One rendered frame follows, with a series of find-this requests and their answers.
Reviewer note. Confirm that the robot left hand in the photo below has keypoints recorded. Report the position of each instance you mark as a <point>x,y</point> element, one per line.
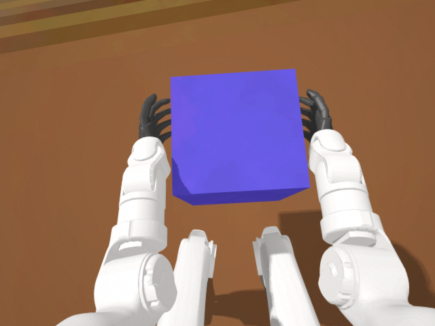
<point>148,126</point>

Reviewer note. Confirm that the left robot upper arm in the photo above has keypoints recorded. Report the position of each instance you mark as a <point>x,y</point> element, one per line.
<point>130,291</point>

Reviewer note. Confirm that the left robot shin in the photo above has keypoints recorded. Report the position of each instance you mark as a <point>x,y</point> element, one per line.
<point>193,233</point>

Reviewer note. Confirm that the right robot thigh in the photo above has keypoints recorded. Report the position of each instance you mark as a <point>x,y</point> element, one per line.
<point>289,303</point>

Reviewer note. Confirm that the right robot forearm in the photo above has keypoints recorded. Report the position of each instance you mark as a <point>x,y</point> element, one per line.
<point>346,210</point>

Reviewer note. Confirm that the carton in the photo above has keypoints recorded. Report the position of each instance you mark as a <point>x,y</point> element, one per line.
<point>237,137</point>

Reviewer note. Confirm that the robot right hand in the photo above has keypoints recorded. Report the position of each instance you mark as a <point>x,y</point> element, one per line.
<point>318,115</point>

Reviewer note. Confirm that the right robot upper arm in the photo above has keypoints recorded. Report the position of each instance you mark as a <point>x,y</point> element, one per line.
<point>370,287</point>

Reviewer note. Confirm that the left robot forearm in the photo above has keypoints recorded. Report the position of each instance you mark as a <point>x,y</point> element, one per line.
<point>140,228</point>

